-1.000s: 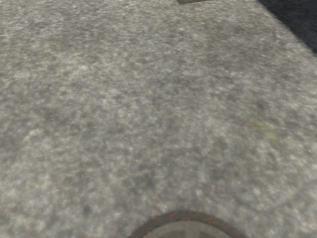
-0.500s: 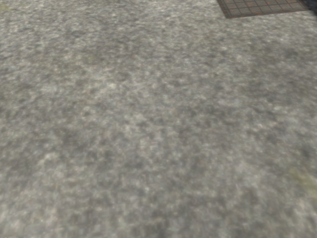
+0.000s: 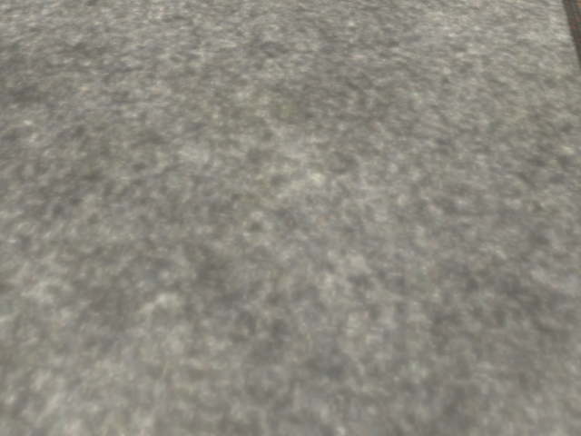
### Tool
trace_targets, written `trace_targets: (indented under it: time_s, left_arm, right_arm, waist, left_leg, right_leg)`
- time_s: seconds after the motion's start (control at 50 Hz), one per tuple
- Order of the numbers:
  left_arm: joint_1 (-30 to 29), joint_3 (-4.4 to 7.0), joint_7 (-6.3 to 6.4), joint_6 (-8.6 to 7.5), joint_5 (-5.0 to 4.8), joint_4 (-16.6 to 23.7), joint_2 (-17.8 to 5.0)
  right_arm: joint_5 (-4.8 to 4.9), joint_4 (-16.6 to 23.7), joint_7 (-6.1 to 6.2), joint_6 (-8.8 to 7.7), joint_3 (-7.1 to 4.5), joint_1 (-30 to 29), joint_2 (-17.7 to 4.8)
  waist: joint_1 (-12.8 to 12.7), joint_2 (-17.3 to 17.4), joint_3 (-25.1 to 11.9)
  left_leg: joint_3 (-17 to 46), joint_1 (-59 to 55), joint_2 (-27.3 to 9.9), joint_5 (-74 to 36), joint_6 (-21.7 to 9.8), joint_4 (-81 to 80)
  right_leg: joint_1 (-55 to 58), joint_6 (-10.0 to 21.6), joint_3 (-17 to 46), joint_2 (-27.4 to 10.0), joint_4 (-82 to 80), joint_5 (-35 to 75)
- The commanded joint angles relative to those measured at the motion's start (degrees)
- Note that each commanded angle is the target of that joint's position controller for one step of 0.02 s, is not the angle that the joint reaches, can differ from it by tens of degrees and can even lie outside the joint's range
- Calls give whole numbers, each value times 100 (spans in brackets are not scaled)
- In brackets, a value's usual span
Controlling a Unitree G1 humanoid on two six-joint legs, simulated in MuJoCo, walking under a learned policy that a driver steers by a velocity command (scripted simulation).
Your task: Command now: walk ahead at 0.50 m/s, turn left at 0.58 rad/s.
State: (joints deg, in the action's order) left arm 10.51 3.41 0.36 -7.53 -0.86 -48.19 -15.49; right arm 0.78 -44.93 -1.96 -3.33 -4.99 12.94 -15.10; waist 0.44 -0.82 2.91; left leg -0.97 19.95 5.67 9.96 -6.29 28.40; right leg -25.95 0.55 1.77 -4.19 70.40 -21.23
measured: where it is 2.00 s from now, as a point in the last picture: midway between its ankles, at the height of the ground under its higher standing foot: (194, 231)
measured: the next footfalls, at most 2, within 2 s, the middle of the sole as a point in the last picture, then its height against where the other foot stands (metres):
right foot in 0.36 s outside the picture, level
left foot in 0.88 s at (188, 399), level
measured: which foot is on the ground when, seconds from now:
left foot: down 0.00-0.36, up 0.38-0.86, down 0.88-1.00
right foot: up 0.00-0.34, down 0.36-0.90, up 0.92-1.00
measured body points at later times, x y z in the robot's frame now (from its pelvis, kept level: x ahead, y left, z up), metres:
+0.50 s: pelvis +0.28 -0.04 +0.00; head +0.31 -0.03 +0.45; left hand +0.35 +0.26 -0.09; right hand +0.45 -0.28 -0.11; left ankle +0.16 +0.07 -0.64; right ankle +0.35 -0.13 -0.73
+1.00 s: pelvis +0.49 +0.12 +0.00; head +0.52 +0.16 +0.45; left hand +0.40 +0.40 -0.14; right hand +0.77 -0.02 -0.09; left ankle +0.50 +0.22 -0.73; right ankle +0.47 -0.08 -0.63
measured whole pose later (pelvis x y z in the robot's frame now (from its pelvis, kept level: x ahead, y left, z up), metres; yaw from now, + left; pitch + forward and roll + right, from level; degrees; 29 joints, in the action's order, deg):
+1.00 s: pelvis +0.49 +0.12 +0.00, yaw +29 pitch +2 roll -1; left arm 16.5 3.2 -0.8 -4.6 -2.3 -49.9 -17.4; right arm 0.0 -37.7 -1.9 -3.4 -3.1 9.1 -14.6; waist -1.6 -1.2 2.7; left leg -3.6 22.2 0.3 11.6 -3.1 32.0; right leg -22.0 0.7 1.3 -4.8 68.0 -24.3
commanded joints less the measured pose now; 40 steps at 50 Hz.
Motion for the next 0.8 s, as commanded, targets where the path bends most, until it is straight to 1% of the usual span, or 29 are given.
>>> trace_targets:
  time_s: [0.02, 0.06, 0.08, 0.1, 0.14, 0.16, 0.22, 0.24, 0.28, 0.3, 0.32, 0.34, 0.36, 0.38, 0.4, 0.42, 0.44, 0.46, 0.48, 0.5, 0.52, 0.54, 0.58, 0.6, 0.64, 0.7, 0.76, 0.78, 0.8]
  left_arm:
    - [176, 196, 20, 30, 115, 441, -617]
    - [-132, 161, 49, 109, 186, 589, -479]
    - [-381, 143, 59, 122, 196, 683, -438]
    - [-622, 123, 56, 122, 192, 761, -394]
    - [-1039, 75, 17, 101, 159, 885, -292]
    - [-1225, 58, -11, 87, 132, 949, -267]
    - [-1618, 66, -88, 34, 60, 1144, -361]
    - [-1675, 81, -117, 5, 54, 1196, -423]
    - [-1633, 126, -168, -62, 46, 1240, -556]
    - [-1482, 157, -174, -93, 37, 1224, -620]
    - [-1120, 200, -163, -123, 40, 1141, -682]
    - [-515, 285, -129, -152, 94, 1009, -844]
    - [413, 374, -79, -153, 187, 925, -1162]
    - [1025, 477, -89, -76, 245, 729, -1539]
    - [961, 366, -114, -38, 103, 779, -1035]
    - [701, 264, -86, 11, 76, 864, -655]
    - [397, 212, -77, 67, 119, 898, -570]
    - [211, 177, -80, 96, 143, 851, -483]
    - [123, 143, -77, 91, 180, 821, -419]
    - [91, 148, -86, 73, 168, 782, -411]
    - [111, 164, -96, 47, 137, 734, -435]
    - [136, 192, -101, 20, 115, 682, -514]
    - [209, 252, -89, 2, 115, 580, -687]
    - [242, 271, -79, 13, 121, 538, -746]
    - [255, 287, -59, 52, 116, 479, -821]
    - [406, 301, -21, 125, 83, 379, -937]
    - [633, 336, -15, 209, 9, 265, -1092]
    - [665, 353, -15, 244, -24, 237, -1147]
    - [768, 355, -24, 277, -69, 174, -1172]
  right_arm:
    - [-2, 484, 73, -139, -110, -96, -593]
    - [9, 452, 155, -154, -155, 106, -785]
    - [17, 431, 198, -147, -172, 224, -849]
    - [29, 411, 230, -131, -176, 338, -866]
    - [54, 387, 265, -89, -171, 520, -845]
    - [59, 376, 272, -74, -169, 599, -842]
    - [82, 307, 278, -40, -170, 840, -861]
    - [92, 290, 288, -21, -164, 902, -838]
    - [88, 304, 325, 20, -170, 904, -845]
    - [78, 329, 340, 41, -182, 841, -869]
    - [76, 377, 344, 60, -174, 724, -840]
    - [59, 459, 329, 55, -119, 594, -692]
    - [-33, 611, 294, 27, -2, 484, -398]
    - [128, 726, 292, -21, 105, 1363, -53]
    - [190, 598, 304, -28, 39, 1435, -606]
    - [158, 643, 298, 8, -56, 843, -956]
    - [88, 721, 302, 40, -63, 494, -930]
    - [22, 803, 282, 41, -76, 280, -844]
    - [47, 827, 245, 67, -85, 310, -736]
    - [95, 831, 221, 102, -71, 379, -614]
    - [110, 857, 210, 138, -49, 381, -494]
    - [99, 919, 206, 168, -34, 299, -435]
    - [57, 1032, 206, 191, -11, 78, -394]
    - [52, 1058, 194, 188, -3, -12, -386]
    - [65, 1089, 137, 161, 17, -231, -367]
    - [58, 1225, 24, 106, 71, -822, -279]
    - [82, 1419, -75, 108, 86, -1261, -282]
    - [86, 1483, -103, 113, 75, -1337, -316]
    - [64, 1531, -116, 110, 76, -1382, -308]
  waist:
    - [-221, 114, -652]
    - [-177, 133, -495]
    - [-103, 186, -416]
    - [-12, 257, -366]
    - [166, 431, -322]
    - [248, 509, -300]
    - [409, 627, -270]
    - [419, 631, -279]
    - [344, 706, -311]
    - [245, 813, -340]
    - [37, 898, -447]
    - [-274, 850, -817]
    - [-687, 358, -1609]
    - [-359, -1612, -2417]
    - [-410, -1408, -2152]
    - [-554, -750, -1356]
    - [-456, -287, -873]
    - [-337, -211, -512]
    - [-186, -355, -399]
    - [-123, -489, -350]
    - [-100, -522, -330]
    - [-90, -489, -281]
    - [-104, -365, -251]
    - [-124, -330, -265]
    - [-189, -302, -248]
    - [-418, -276, -84]
    - [-549, -288, 94]
    - [-534, -312, 137]
    - [-510, -303, 140]
  left_leg:
    - [2107, -1060, -1557, -1450, -1163, -1541]
    - [1790, -745, -1416, -1801, -1144, -1621]
    - [1688, -682, -1335, -1819, -1086, -1627]
    - [1598, -648, -1231, -1741, -991, -1599]
    - [1476, -602, -1041, -1368, -790, -1504]
    - [1497, -592, -1011, -1155, -718, -1466]
    - [1848, -834, -1152, -815, -634, -1241]
    - [2016, -1036, -1222, -756, -619, -1073]
    - [2374, -1364, -1354, -726, -565, -751]
    - [2509, -1437, -1387, -860, -521, -584]
    - [2548, -1419, -1305, -1131, -444, -329]
    - [2380, -1215, -1016, -1507, -275, 313]
    - [1928, -453, -678, -912, -53, 1848]
    - [1220, 1672, 123, 2000, 357, 3698]
    - [1321, 2485, -327, 2321, 415, 4596]
    - [1231, 2702, -548, 1774, 460, 4849]
    - [1008, 2519, -757, 1327, 497, 4767]
    - [970, 2374, -913, 1053, 507, 4496]
    - [941, 2109, -1071, 900, 489, 4306]
    - [849, 1947, -1137, 829, 487, 4157]
    - [765, 1923, -1170, 787, 503, 4044]
    - [741, 2000, -1212, 684, 529, 3890]
    - [744, 2220, -1271, 357, 594, 3482]
    - [733, 2289, -1286, 115, 616, 3260]
    - [634, 2252, -1276, -461, 612, 2664]
    - [316, 2023, -1187, -1096, 553, 1732]
    - [66, 1948, -1106, -917, 439, 1189]
    - [-2, 1922, -1069, -709, 367, 1062]
    - [-58, 1721, -970, -384, 267, 924]
  right_leg:
    - [-944, -108, 269, -346, -573, 418]
    - [-995, -278, 145, -258, -1192, 859]
    - [-1063, -340, 107, -192, -1606, 1196]
    - [-1058, -366, 90, -107, -2066, 1582]
    - [-857, -350, 68, 99, -2982, 2276]
    - [-735, -334, 53, 192, -3352, 2518]
    - [-550, -275, 109, 354, -3910, 2644]
    - [-555, -235, 167, 382, -4060, 2524]
    - [-405, -129, 236, 432, -4298, 2116]
    - [-193, -54, 229, 449, -4357, 1854]
    - [291, 56, 137, 495, -4535, 1784]
    - [1267, 244, 163, 369, -4649, 1887]
    - [2813, 633, 982, -547, -4478, 1750]
    - [4857, 1583, 3541, -1882, -4837, 762]
    - [4753, 1553, 4299, -2083, -5154, -429]
    - [4015, 1280, 3412, -1836, -5263, -453]
    - [3215, 1108, 2626, -1588, -5367, 174]
    - [2585, 1050, 2102, -1352, -5523, 752]
    - [2187, 967, 1645, -1162, -5674, 1081]
    - [1963, 952, 1312, -1045, -5830, 1244]
    - [1859, 999, 1056, -1017, -5944, 1452]
    - [1816, 1052, 853, -1043, -6039, 1683]
    - [1915, 1130, 528, -1130, -6135, 2126]
    - [2014, 1127, 349, -1141, -6146, 2308]
    - [2149, 1029, -73, -1061, -6149, 2510]
    - [2264, 875, -590, -988, -6117, 2527]
    - [2620, 787, -812, -1143, -6039, 2536]
    - [2773, 746, -871, -1214, -5956, 2712]
    - [2822, 747, -874, -1278, -5828, 3097]
Keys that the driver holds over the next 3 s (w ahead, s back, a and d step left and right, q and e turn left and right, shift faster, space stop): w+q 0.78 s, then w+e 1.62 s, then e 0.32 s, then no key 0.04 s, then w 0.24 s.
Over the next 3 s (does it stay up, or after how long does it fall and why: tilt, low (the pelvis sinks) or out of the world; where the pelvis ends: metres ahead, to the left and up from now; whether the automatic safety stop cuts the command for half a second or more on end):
stays up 1.46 0.15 0.00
